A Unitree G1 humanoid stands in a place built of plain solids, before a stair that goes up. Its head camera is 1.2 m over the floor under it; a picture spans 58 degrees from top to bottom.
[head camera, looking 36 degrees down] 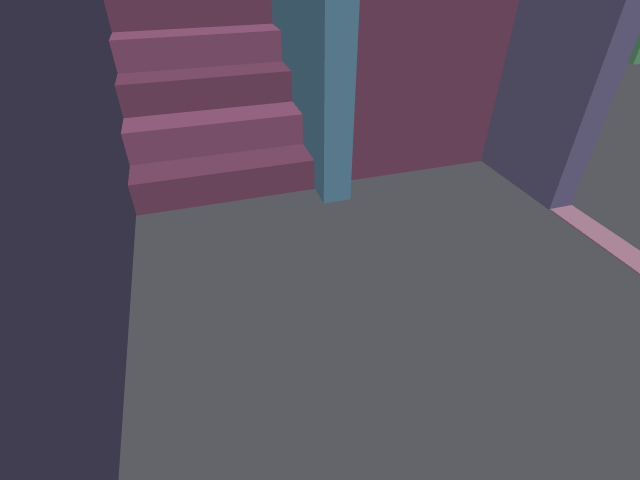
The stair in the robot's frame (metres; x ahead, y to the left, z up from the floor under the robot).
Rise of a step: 0.17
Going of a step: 0.23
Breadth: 0.95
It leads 17 degrees to the left of straight ahead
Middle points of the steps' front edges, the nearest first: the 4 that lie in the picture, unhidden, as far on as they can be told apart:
2.00 0.48 0.18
2.22 0.55 0.35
2.44 0.62 0.53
2.66 0.68 0.70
